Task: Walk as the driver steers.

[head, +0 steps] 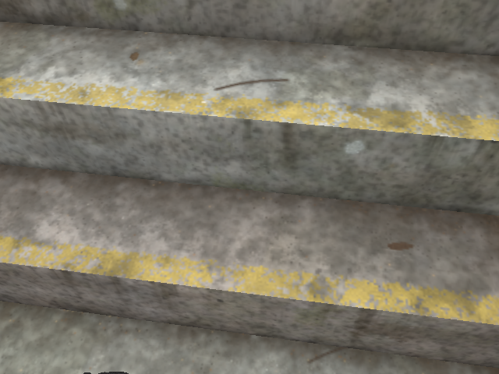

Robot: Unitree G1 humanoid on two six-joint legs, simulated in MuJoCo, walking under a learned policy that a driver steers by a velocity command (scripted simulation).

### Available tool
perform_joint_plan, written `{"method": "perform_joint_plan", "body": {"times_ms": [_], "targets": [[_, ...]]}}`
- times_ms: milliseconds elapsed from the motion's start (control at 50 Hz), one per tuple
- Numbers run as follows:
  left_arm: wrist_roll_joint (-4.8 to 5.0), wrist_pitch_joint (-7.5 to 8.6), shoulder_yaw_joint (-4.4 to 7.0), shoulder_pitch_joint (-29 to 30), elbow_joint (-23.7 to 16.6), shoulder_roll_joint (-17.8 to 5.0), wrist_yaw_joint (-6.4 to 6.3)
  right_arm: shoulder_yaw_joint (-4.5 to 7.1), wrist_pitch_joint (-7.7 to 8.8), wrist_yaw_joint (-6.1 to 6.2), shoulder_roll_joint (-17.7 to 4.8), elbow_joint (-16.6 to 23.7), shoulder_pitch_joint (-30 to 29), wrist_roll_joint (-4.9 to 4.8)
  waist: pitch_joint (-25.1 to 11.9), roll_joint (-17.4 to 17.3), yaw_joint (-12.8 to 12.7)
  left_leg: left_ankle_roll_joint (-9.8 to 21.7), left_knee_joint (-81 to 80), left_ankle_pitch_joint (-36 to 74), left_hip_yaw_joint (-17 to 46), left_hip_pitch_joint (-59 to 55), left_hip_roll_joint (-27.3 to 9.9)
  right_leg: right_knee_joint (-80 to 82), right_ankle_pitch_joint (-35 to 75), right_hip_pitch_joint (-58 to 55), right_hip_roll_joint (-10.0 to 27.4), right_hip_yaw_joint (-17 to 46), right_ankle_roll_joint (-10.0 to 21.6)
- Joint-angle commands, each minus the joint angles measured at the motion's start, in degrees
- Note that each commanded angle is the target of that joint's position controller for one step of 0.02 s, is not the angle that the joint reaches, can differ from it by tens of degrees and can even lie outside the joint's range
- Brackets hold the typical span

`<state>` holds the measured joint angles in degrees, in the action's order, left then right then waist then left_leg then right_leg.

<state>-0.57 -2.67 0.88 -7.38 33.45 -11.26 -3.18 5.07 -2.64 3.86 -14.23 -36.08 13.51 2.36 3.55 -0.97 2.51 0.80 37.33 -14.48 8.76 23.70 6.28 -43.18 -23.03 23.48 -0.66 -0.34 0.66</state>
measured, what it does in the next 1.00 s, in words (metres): walks ahead: right foot, then left foot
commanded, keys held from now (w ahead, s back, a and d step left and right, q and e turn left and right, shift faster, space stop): no key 0.66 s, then w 0.34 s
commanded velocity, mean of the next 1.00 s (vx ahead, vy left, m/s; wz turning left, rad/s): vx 0.08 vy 0.00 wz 0.12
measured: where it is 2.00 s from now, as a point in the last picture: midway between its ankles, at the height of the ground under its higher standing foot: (215, 315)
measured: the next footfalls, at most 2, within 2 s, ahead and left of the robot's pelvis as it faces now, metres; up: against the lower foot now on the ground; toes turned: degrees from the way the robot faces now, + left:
right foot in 0.02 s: +0.07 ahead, -0.11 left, +0.00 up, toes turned +2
left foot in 0.36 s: +0.11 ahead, +0.09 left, +0.00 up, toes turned +5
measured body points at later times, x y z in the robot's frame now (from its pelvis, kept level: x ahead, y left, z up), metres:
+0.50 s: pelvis +0.03 +0.00 +0.01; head +0.04 +0.00 +0.46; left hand +0.09 +0.24 -0.13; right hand +0.17 -0.20 -0.11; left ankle +0.07 +0.09 -0.72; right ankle +0.03 -0.11 -0.72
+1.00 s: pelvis +0.12 +0.01 +0.01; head +0.13 +0.01 +0.46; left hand +0.09 +0.26 -0.13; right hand +0.19 -0.23 -0.12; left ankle +0.08 +0.09 -0.71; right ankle +0.03 -0.11 -0.72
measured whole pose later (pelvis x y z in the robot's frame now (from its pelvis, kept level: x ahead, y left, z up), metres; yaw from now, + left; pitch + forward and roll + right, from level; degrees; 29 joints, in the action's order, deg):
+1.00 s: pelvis +0.12 +0.01 +0.01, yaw +3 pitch +4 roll +0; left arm 0.6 2.2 3.0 -22.2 57.6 -10.9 -3.0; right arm 2.5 4.8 -0.6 -10.3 -48.6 19.7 0.8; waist -3.5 0.1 -1.1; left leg 7.8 35.4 -17.4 -5.3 18.7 0.7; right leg -26.1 -21.7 8.4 -0.5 0.2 3.3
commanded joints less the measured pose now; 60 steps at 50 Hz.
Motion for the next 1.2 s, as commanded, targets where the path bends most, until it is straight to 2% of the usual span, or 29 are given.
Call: {"method": "perform_joint_plan", "body": {"times_ms": [20,40,60,80,100,120,160,260,280,320,360,400,420,460,500,660,820,880,940,960,1000,1020,1040,1060,1080,1100,1140,1160,1200], "targets": [[-1.22,2.04,1.86,-5.74,0.13,-5.2,-1.92,-0.16,2.16,-1.98,0.52,2.74,-1.86,-1.63,-8.97,3.84,-4.02,4.81,7.38,4.72,7.07,7.26,-4.6,15.99,16.57,-20.02,4.13,4.32,2.74],[-1.15,2.42,2.68,-1.81,-2.98,-9.38,-2.09,0.13,2.67,-2.4,0.19,3.93,-1.06,-2.33,-10.52,17.92,-3.76,0.84,20.71,-14.57,-0.19,17.91,2.57,22.11,28.94,-22.23,18.06,23.57,10.11],[-1.24,2.2,3.17,-2.84,-4.01,-8.54,-2.07,1.43,2.2,-2.22,-3.8,3.2,0.07,0.84,-14.8,14.19,-4.25,-1.54,39.95,-16.88,-2.14,14.32,-0.8,23.76,18.75,-13.44,24.18,30.02,19.05],[-1.39,2.36,2.57,1.11,-4.72,-6.27,-2.31,1.85,1.92,-1.96,-4.27,2.96,-0.6,2.4,-10.53,10.06,-2.22,-2.07,49.27,-12.92,-1.14,17.64,-1.6,24.54,3.03,-9.34,21.18,29.25,20.65],[-1.71,2.57,2.18,3.23,-3.78,-4.59,-2.37,1.06,1.52,-2.11,-3.04,2.78,-1.47,1.87,-4.36,5.28,-0.39,-2.86,48.42,-9.54,-0.82,20.1,-2.17,25.3,-6.84,-5.42,17.27,23.88,18.14],[-2.49,2.34,2.71,3.17,-1.93,-6.31,-2.99,0.12,0.87,-2.16,-0.39,4.46,-2.92,0.92,-1.17,8.5,0.92,-3.7,49.58,-6.61,-0.08,22.72,-1.5,21.93,-7.0,-4.6,13.78,20.83,18.06],[-1.96,3.04,2.25,-0.12,-0.15,-4.15,-3.53,-0.57,0.63,-3.32,-1.09,4.39,-3.92,-0.01,-1.9,3.13,-1.2,-4.35,42.35,-6.28,0.21,25.62,-1.57,21.55,0.63,-11.78,12.28,18.18,17.19],[-1.31,3.3,3.7,-5.42,4.25,-5.45,-3.67,-3.25,0.81,-4.12,3.75,2.9,-3.92,-2.1,-5.44,11.58,-3.66,-1.02,4.97,-10.5,-10.87,10.66,-5.51,20.4,19.24,-18.64,8.68,9.43,12.76],[-0.63,3.04,3.91,-9.29,5.6,-4.89,-3.3,-3.37,0.66,-3.82,4.29,1.43,-4.77,-2.28,-5.36,9.54,-6.84,-0.46,-1.67,-11.28,-17.36,5.94,-1.56,21.4,18.58,-17.05,8.11,7.88,12.98],[0.44,4.33,4.5,-5.16,4.2,-6.99,-1.99,-1.92,1.47,-2.96,2.47,0.04,-0.42,-1.07,-7.97,12.15,-3.27,3.17,-1.22,2.3,-14.47,-9.23,-4.32,20.16,19.75,-6.0,12.54,10.44,11.82],[0.25,4.29,4.01,-4.3,4.84,-4.5,-0.68,-1.67,2.31,-2.34,2.17,-0.42,2.34,-0.57,-6.61,4.77,-0.4,3.97,-9.48,1.03,-10.95,-14.78,-6.37,14.76,9.27,-0.57,9.33,8.23,9.58],[1.73,3.51,2.99,-6.61,5.64,-0.23,-0.28,-1.88,3.44,-1.44,1.46,1.56,2.42,1.09,-10.94,-8.73,0.04,9.5,-18.93,0.87,8.83,-14.93,-21.62,2.3,-0.76,2.99,3.13,1.65,3.5],[2.02,3.08,3.32,-9.54,8.22,-1.9,-0.13,-2.86,3.57,-1.23,3.76,2.03,1.52,-0.2,-9.31,-10.74,-0.35,12.39,-23.95,-2.51,13.38,-7.76,-24.44,0.26,-0.71,-3.4,4.16,1.82,1.68],[0.88,3.23,2.55,-12.29,10.69,-1.16,0.01,-4.22,4.04,-1.23,6.22,0.84,-1.43,-1.52,-2.44,-7.22,-4.59,9.25,-22.85,-9.2,8.38,-3.71,-18.65,10.9,2.67,-5.89,5.13,3.18,1.87],[0.18,3.39,2.66,-11.5,12.72,-2.41,0.08,-3.45,4.44,-1.12,4.8,-0.55,0.4,-2.47,-0.59,-3.1,-3.25,5.4,-20.64,-5.7,1.36,-4.8,-13.23,16.68,5.68,-7.06,4.59,3.91,3.01],[0.22,4.41,1.62,-12.82,18.1,-1.21,-0.04,-3.05,5.3,-1.45,4.74,-5.58,5.93,-2.22,-2.56,-0.22,-1.92,5.17,-17.39,12.97,-3.1,-13.22,-12.3,21.25,13.37,-8.82,6.91,4.5,3.65],[0.97,4.62,2.61,-14.84,20.28,-3.44,0.52,-1.16,4.88,-1.62,0.96,-8.48,6.82,-2.75,1.85,1.16,-2.46,11.37,-16.49,-20.45,0.1,-0.84,-11.86,17.48,-11.46,-3.82,5.47,7.26,10.08],[0.87,5.39,2.92,-16.85,20.98,-5.23,0.6,-2.46,6.97,-3.28,3.5,-7.4,2.23,-2.82,2.07,9.89,-4.57,9.36,-6.78,-2.85,-9.34,8.74,-7.66,27.16,-5.7,-14.03,11.01,16.78,13.65],[0.72,5.13,3.7,-18.83,22.12,-6.85,0.06,-2.3,8.61,-4.96,2.31,-7.6,2.32,-0.67,-0.88,9.76,-5.62,7.3,3.18,-1.86,-14.43,13.86,-7.42,30.19,7.03,-23.44,17.53,23.09,17.76],[0.8,5.03,3.72,-17.38,22.41,-6.98,-0.18,-2.4,9.15,-5.26,2.31,-8.03,3.7,-1.25,-1.47,8.49,-4.69,7.4,3.12,-2.02,-14.61,11.41,-7.42,29.89,15.69,-23.02,17.08,21.17,17.88],[1.97,6.13,2.25,-9.35,21.48,-4.31,0.11,-2.15,8.72,-4.33,1.51,-10.42,11.02,-1.5,-2.33,-1.2,3.34,8.37,-12.03,5.86,-13.05,-9.65,-4.6,15.58,50.55,-13.25,8.39,5.82,14.47],[2.56,7.29,2.26,-7.58,20.94,-5.68,0.48,-1.7,8.47,-3.52,0.04,-11.81,18.45,-1.79,-5.91,-3.28,8.03,8.44,-15.68,14.59,-9.83,-19.8,-5.77,3.58,61.93,-9.27,6.4,2.39,12.51],[3.14,8.48,2.41,-8.34,20.22,-5.32,1.52,-0.64,7.47,-1.84,-4.66,-14.61,26.92,-1.92,-10.84,-8.06,9.68,10.07,-19.37,28.83,-1.13,-36.67,-12.97,-9.97,43.19,4.18,3.68,0.55,9.11],[2.94,9.32,2.21,-10.88,19.79,-2.71,2.92,0.14,5.69,-0.99,-8.1,-16.16,29.51,-1.5,-15.9,-17.66,8.53,17.42,-19.8,45.67,11.64,-48.6,-23.72,-31.62,1.61,18.44,-3.75,-2.86,5.28],[2.88,8.95,3.25,-6.37,18.43,-4.26,2.38,-0.26,5.66,-0.56,-7.09,-15.46,25.84,1.14,-13.65,-9.33,8.23,24.16,-18.76,50.57,13.93,-44.47,-27.32,-60.52,-3.52,27.25,-5.12,0.61,4.17],[2.18,8.61,2.88,-0.64,13.6,-0.78,1.22,-0.36,6.16,-0.85,-7.7,-16.01,22.14,2.07,-9.28,-4.61,5.95,24.46,-19.28,45.3,10.84,-42.28,-27.54,-81.78,-6.89,38.92,-5.18,4.47,4.79],[0.87,8.39,-0.27,14.12,1.29,4.21,-0.51,-1.58,7.34,-2.91,-4.31,-19.46,18.26,3.02,-1.05,-1.0,3.88,16.71,-21.96,27.36,3.28,-38.04,-27.76,-100.58,-14.73,59.09,-4.23,6.64,8.02],[-0.08,7.98,-1.52,16.31,-2.48,4.92,-0.5,-2.87,8.06,-3.29,-0.66,-21.32,17.57,2.62,0.57,-0.54,2.0,13.57,-22.99,21.06,0.1,-34.15,-26.18,-103.11,-18.72,62.54,-3.35,7.9,9.65],[-0.08,7.29,-3.35,17.24,-6.4,5.44,0.78,-4.46,9.06,-3.85,1.07,-21.93,13.8,-0.04,2.84,0.2,-2.19,9.41,-31.18,8.09,-6.82,-19.36,-22.71,-93.53,-17.86,56.18,-2.21,2.22,9.72]]}}
Velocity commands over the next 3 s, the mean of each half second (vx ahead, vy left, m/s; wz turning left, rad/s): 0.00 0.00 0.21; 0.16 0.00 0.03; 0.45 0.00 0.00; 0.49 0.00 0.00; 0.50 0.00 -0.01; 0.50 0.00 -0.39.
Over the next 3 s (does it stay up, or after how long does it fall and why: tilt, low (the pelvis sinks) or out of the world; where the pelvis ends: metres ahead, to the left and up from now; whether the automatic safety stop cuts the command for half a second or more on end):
stays up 0.95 0.23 0.70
